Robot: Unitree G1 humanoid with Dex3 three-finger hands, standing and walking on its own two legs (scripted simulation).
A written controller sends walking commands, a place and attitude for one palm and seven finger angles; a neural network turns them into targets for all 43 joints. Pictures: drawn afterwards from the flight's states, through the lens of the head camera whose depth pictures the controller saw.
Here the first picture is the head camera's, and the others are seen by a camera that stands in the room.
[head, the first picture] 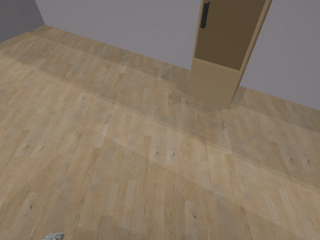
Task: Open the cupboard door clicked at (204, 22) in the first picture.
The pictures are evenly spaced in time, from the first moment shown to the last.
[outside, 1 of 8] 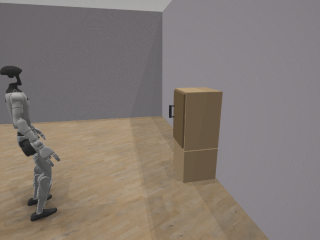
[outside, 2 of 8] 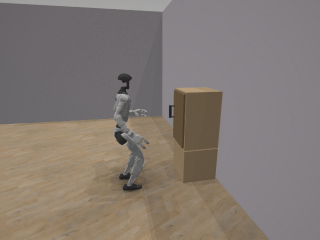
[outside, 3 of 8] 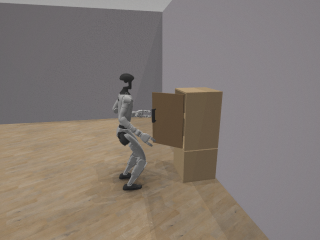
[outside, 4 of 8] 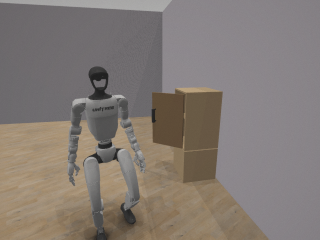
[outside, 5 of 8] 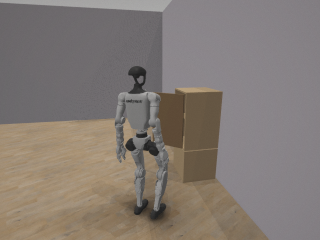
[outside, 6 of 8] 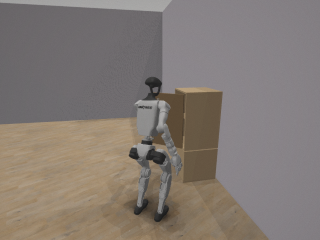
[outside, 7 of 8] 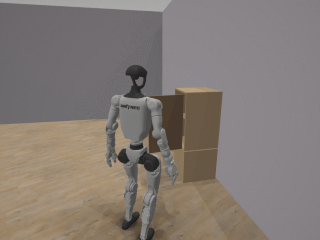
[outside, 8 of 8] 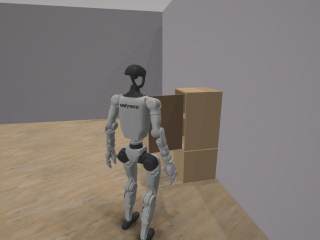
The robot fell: no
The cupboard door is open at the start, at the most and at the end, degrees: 0 97 97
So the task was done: yes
